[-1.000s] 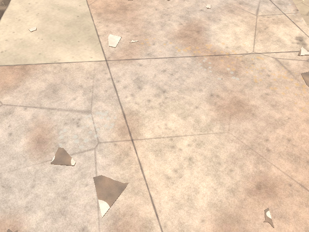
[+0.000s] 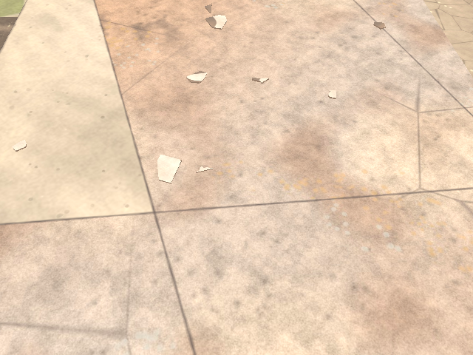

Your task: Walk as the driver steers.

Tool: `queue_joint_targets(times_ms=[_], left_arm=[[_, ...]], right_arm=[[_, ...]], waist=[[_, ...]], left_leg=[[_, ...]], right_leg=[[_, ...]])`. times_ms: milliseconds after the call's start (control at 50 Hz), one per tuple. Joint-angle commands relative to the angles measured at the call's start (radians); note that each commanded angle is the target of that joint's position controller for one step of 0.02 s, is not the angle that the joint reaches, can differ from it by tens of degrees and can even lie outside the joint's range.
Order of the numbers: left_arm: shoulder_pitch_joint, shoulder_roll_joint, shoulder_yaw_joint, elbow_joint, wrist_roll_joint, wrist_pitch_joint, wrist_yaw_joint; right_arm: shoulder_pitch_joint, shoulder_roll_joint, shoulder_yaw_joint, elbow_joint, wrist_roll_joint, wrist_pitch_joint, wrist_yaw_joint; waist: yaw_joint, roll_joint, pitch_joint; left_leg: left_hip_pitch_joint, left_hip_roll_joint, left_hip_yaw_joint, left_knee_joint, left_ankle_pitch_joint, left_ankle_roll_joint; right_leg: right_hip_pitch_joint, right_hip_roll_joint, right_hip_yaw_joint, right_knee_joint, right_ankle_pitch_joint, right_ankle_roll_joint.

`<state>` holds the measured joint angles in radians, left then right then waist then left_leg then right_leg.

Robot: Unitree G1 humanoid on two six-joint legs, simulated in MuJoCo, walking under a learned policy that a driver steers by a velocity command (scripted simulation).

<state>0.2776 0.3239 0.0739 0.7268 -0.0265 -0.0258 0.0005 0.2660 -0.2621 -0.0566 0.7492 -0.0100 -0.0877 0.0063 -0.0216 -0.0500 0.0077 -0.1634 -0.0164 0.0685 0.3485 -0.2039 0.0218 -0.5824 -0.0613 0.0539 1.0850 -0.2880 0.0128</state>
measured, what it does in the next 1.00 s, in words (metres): walks ahead: right foot, then left foot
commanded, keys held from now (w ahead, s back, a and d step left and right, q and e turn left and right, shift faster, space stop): w+e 0.28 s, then w+q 0.72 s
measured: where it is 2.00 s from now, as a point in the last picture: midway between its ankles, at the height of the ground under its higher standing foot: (231, 197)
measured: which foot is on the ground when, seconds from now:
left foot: down 0.00-0.28, up 0.30-0.82, down 0.84-1.00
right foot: up 0.00-0.26, down 0.28-0.86, up 0.88-1.00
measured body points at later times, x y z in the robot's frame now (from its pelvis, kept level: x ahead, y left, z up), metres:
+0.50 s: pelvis +0.26 -0.09 +0.00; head +0.29 -0.11 +0.45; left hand +0.42 +0.15 -0.10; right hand +0.32 -0.39 -0.12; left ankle +0.33 +0.08 -0.66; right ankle +0.26 -0.16 -0.74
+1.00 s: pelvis +0.56 -0.07 -0.01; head +0.59 -0.06 +0.44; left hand +0.67 +0.21 -0.12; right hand +0.69 -0.34 -0.11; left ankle +0.59 +0.00 -0.74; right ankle +0.51 -0.23 -0.66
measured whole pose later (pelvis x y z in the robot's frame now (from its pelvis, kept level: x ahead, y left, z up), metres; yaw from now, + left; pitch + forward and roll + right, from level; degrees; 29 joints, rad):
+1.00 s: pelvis +0.56 -0.07 -0.01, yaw +5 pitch +1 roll +0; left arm 0.21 0.29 0.04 0.75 0.00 -0.10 -0.01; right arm 0.25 -0.30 -0.07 0.70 0.01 -0.05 0.03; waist -0.01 -0.01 0.05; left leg -0.32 -0.11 -0.01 0.46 -0.16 0.10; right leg -0.46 -0.05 0.05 1.16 -0.36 0.00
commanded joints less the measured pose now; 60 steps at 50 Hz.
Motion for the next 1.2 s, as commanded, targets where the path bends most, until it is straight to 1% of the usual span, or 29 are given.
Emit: queue_joint_targets(times_ms=[20,120,200,240,260,280,300,320,340,360,380,400,460,500,620,720,760,800,820,840,860,880,900,920,940,960,1040,1120,1200], left_arm=[[-0.039,0.010,-0.002,-0.096,0.007,-0.005,-0.011],[-0.182,-0.002,-0.017,-0.144,0.005,-0.014,-0.044],[-0.256,0.027,-0.008,-0.193,0.005,-0.008,-0.060],[-0.195,0.067,0.014,-0.194,0.011,-0.001,-0.061],[-0.065,0.105,0.038,-0.163,0.010,0.003,-0.056],[0.111,0.169,0.073,-0.115,0.005,0.011,-0.039],[0.135,0.282,0.089,-0.109,-0.002,0.011,-0.021],[0.160,0.227,0.064,-0.140,0.001,-0.004,-0.024],[0.134,0.160,0.043,-0.122,0.016,-0.017,-0.031],[0.082,0.141,0.035,-0.116,0.016,-0.025,-0.031],[0.013,0.108,0.023,-0.114,0.021,-0.031,-0.030],[-0.032,0.074,0.010,-0.117,0.033,-0.039,-0.030],[-0.059,0.069,0.010,-0.091,0.037,-0.067,-0.031],[-0.048,0.078,0.014,-0.062,0.043,-0.080,-0.025],[-0.023,0.087,0.014,-0.010,0.041,-0.081,-0.005],[0.050,0.106,0.024,0.050,0.026,-0.050,0.004],[0.041,0.125,0.030,0.055,0.020,-0.031,0.012],[0.022,0.155,0.038,0.048,0.018,-0.015,0.027],[0.010,0.162,0.038,0.044,0.018,-0.007,0.034],[-0.005,0.155,0.032,0.037,0.016,-0.007,0.040],[0.076,0.059,0.000,-0.003,0.043,-0.028,0.032],[0.081,0.017,-0.025,-0.019,0.045,-0.068,0.010],[-0.029,0.098,-0.004,-0.039,0.004,-0.100,-0.010],[-0.089,0.101,-0.007,-0.065,-0.013,-0.116,-0.016],[-0.103,0.091,-0.007,-0.063,0.006,-0.121,-0.010],[-0.096,0.102,0.002,-0.057,0.029,-0.113,-0.004],[-0.064,0.063,-0.003,-0.059,0.044,-0.073,0.002],[-0.223,0.018,-0.023,-0.097,0.040,-0.075,0.000],[-0.301,0.052,-0.012,-0.122,0.019,-0.089,-0.015]], right_arm=[[-0.038,-0.138,-0.039,-0.043,0.002,-0.022,-0.004],[-0.009,-0.188,-0.052,-0.005,0.015,-0.011,-0.011],[0.031,-0.229,-0.066,0.027,0.036,0.009,-0.012],[0.032,-0.261,-0.075,0.029,0.043,0.023,-0.018],[0.023,-0.262,-0.074,0.026,0.046,0.031,-0.022],[0.042,-0.232,-0.060,0.019,0.033,0.030,-0.027],[0.141,-0.092,-0.010,-0.027,-0.015,0.014,-0.013],[0.126,-0.122,-0.002,-0.017,0.007,-0.018,0.001],[0.022,-0.201,-0.027,-0.033,0.058,-0.030,0.010],[-0.023,-0.187,-0.019,-0.046,0.064,-0.036,0.008],[-0.038,-0.177,-0.018,-0.033,0.044,-0.034,0.000],[-0.013,-0.179,-0.023,-0.019,0.034,-0.021,-0.002],[0.052,-0.136,-0.019,0.018,0.034,0.022,-0.001],[0.003,-0.119,-0.016,0.008,0.033,0.036,-0.007],[-0.130,-0.082,-0.007,-0.022,0.032,0.020,0.015],[-0.244,-0.063,0.006,-0.090,0.030,0.017,0.048],[-0.247,-0.074,0.002,-0.116,0.029,0.018,0.062],[-0.174,-0.111,-0.017,-0.119,0.028,0.026,0.064],[-0.066,-0.150,-0.039,-0.101,0.028,0.030,0.060],[0.094,-0.207,-0.069,-0.068,0.031,0.033,0.045],[0.198,-0.318,-0.100,-0.055,0.029,0.040,0.025],[0.179,-0.304,-0.087,-0.075,0.037,0.031,0.026],[0.171,-0.233,-0.067,-0.077,0.028,0.027,0.025],[0.121,-0.200,-0.058,-0.082,0.028,0.023,0.023],[0.054,-0.178,-0.050,-0.092,0.029,0.023,0.022],[0.004,-0.146,-0.039,-0.108,0.023,0.023,0.019],[-0.027,-0.172,-0.045,-0.124,0.018,0.021,0.000],[0.022,-0.198,-0.054,-0.102,0.030,0.033,-0.019],[0.086,-0.197,-0.056,-0.076,0.039,0.046,-0.024]], waist=[[0.005,0.130,0.030],[-0.037,0.104,0.055],[-0.037,0.104,0.069],[0.015,0.133,0.005],[0.094,0.122,-0.066],[0.173,0.078,-0.157],[0.091,-0.206,-0.241],[0.125,-0.157,-0.437],[0.154,-0.062,-0.302],[0.126,-0.035,-0.186],[0.086,0.013,-0.116],[0.047,-0.007,-0.086],[0.002,-0.009,-0.058],[0.012,0.009,-0.008],[0.066,0.010,0.053],[0.111,0.028,0.096],[0.091,0.008,0.077],[0.037,-0.041,-0.003],[-0.026,-0.045,-0.068],[-0.117,-0.008,-0.150],[-0.095,0.203,-0.276],[-0.062,0.256,-0.403],[-0.113,0.167,-0.330],[-0.092,0.110,-0.200],[-0.042,0.034,-0.105],[-0.007,0.042,-0.061],[0.041,0.089,-0.027],[-0.021,0.122,-0.007],[-0.051,0.143,-0.015]], left_leg=[[0.077,0.280,-0.167,-0.201,0.225,0.174],[0.092,0.266,-0.009,-0.206,0.274,0.140],[0.200,0.301,0.050,-0.139,0.405,0.105],[0.230,0.293,0.094,0.025,0.738,0.082],[0.188,0.268,0.128,0.207,0.833,0.058],[0.013,0.229,0.140,0.460,0.713,0.021],[-0.443,0.086,0.127,0.846,-0.146,-0.042],[-0.551,0.007,-0.109,1.019,-0.398,-0.043],[-0.635,0.063,-0.145,1.040,-0.317,-0.025],[-0.632,0.108,-0.129,0.975,-0.238,-0.008],[-0.584,0.149,-0.124,0.902,-0.171,-0.009],[-0.511,0.175,-0.136,0.854,-0.123,-0.010],[-0.429,0.182,-0.138,0.798,-0.040,-0.032],[-0.487,0.174,-0.160,0.723,0.051,-0.046],[-0.496,0.119,-0.130,0.391,0.357,-0.037],[-0.587,0.098,-0.082,0.264,0.267,0.005],[-0.561,0.067,-0.035,0.244,0.161,0.034],[-0.418,-0.001,0.030,0.261,0.053,0.074],[-0.268,-0.039,0.043,0.250,0.039,0.102],[-0.001,-0.044,-0.006,0.180,0.105,0.147],[0.403,0.204,-0.420,0.186,0.100,0.292],[0.593,0.359,-0.903,0.018,-0.023,0.436],[0.556,0.332,-0.800,-0.029,-0.076,0.374],[0.415,0.294,-0.658,-0.041,-0.047,0.329],[0.253,0.250,-0.555,-0.057,0.048,0.297],[0.141,0.215,-0.483,-0.079,0.147,0.281],[-0.068,0.156,-0.365,-0.130,0.327,0.286],[-0.139,0.079,-0.286,-0.106,0.234,0.214],[-0.063,0.116,-0.387,-0.043,0.113,0.185]], right_leg=[[-0.149,-0.060,0.038,-0.088,0.109,0.014],[-0.064,-0.039,-0.029,-0.353,0.306,-0.015],[-0.039,-0.008,-0.076,-0.444,0.214,-0.069],[0.098,0.061,-0.138,-0.456,0.113,-0.112],[0.282,0.108,-0.161,-0.503,0.137,-0.144],[0.573,0.109,-0.100,-0.523,0.165,-0.184],[0.944,-0.179,0.404,-0.569,0.079,-0.337],[1.013,-0.315,0.782,-0.753,-0.081,-0.431],[0.928,-0.289,0.628,-0.778,-0.049,-0.363],[0.779,-0.252,0.479,-0.775,0.033,-0.322],[0.639,-0.214,0.368,-0.783,0.140,-0.289],[0.537,-0.181,0.285,-0.809,0.239,-0.272],[0.413,-0.163,0.159,-0.898,0.326,-0.274],[0.404,-0.155,0.081,-0.938,0.349,-0.261],[0.470,-0.126,-0.103,-0.983,0.358,-0.186],[0.678,-0.192,-0.150,-0.921,0.485,-0.178],[0.734,-0.206,-0.173,-0.839,0.696,-0.161],[0.750,-0.202,-0.203,-0.681,1.050,-0.135],[0.715,-0.185,-0.220,-0.524,1.130,-0.116],[0.571,-0.145,-0.239,-0.293,1.018,-0.079],[0.173,-0.026,-0.235,0.086,0.410,-0.017],[-0.099,0.152,-0.033,0.318,-0.298,0.009],[-0.208,0.078,0.076,0.344,-0.246,-0.016],[-0.225,0.032,0.058,0.269,-0.158,-0.034],[-0.187,-0.007,0.043,0.160,-0.102,-0.031],[-0.121,-0.034,0.038,0.084,-0.062,-0.019],[-0.018,-0.035,0.000,-0.080,0.027,0.051],[0.066,0.023,-0.019,-0.409,0.309,0.075],[0.114,0.058,0.018,-0.558,0.361,0.060]])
